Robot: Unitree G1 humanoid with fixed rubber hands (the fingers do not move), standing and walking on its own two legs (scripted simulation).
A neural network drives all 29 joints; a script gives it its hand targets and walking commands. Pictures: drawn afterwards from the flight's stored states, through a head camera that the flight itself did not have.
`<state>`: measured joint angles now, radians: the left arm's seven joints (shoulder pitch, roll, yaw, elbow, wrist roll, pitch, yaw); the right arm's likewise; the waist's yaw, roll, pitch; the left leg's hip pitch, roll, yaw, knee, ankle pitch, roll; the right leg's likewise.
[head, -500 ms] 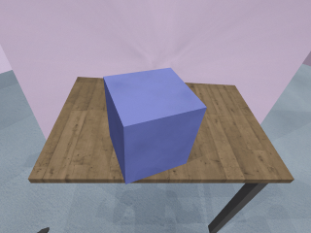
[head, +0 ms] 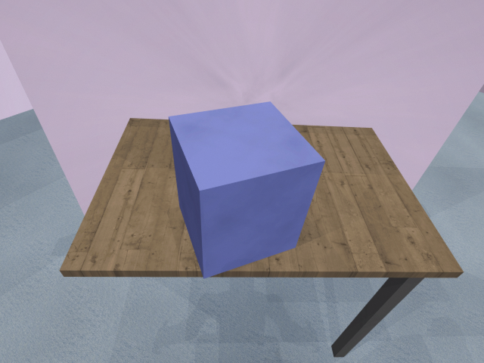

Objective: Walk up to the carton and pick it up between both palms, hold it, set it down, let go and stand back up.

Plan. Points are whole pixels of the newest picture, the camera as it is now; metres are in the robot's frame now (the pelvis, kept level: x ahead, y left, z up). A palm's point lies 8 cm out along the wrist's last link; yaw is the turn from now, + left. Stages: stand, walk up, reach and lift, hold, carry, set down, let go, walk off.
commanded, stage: stand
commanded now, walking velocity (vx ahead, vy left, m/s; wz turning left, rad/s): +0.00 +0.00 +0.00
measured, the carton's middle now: (237, 188) +0.44 +0.01 +0.06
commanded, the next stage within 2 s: none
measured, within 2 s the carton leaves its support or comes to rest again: neither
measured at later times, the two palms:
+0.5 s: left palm out of the picture +0.07 +0.30 -0.12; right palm out of the picture +0.07 -0.31 -0.11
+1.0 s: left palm out of the picture +0.07 +0.30 -0.12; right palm out of the picture +0.07 -0.31 -0.11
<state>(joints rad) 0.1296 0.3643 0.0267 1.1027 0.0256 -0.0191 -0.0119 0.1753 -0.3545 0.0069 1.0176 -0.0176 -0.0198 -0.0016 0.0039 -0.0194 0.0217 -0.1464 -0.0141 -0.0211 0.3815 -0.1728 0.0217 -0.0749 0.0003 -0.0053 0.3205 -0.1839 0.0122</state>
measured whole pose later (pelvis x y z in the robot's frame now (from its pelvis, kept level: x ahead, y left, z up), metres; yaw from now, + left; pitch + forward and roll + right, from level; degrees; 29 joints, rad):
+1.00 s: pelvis +0.01 -0.01 +0.00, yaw +0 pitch -3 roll -1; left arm 0.13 0.38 0.01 1.12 0.01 -0.01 -0.01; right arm 0.15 -0.37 0.02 1.10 -0.01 -0.02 0.00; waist 0.00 -0.02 0.04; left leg -0.13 -0.01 -0.03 0.33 -0.15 0.01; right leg -0.07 0.00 0.00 0.29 -0.18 0.00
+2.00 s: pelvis +0.01 -0.01 +0.00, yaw -1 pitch -2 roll +0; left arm 0.11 0.37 0.00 1.11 0.01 -0.02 0.00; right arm 0.12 -0.36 0.01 1.12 -0.01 -0.01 0.00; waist -0.01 -0.01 0.05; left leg -0.12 0.00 -0.02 0.31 -0.15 0.00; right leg -0.07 0.01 0.00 0.29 -0.18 0.00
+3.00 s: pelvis +0.02 -0.01 +0.00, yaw -1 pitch -2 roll +0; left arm 0.11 0.38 0.00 1.11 0.01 -0.01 0.00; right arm 0.11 -0.36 0.01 1.13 -0.01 -0.02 0.00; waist -0.01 -0.01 0.05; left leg -0.11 0.00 -0.01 0.31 -0.16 0.00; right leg -0.06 0.00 0.01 0.28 -0.18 0.01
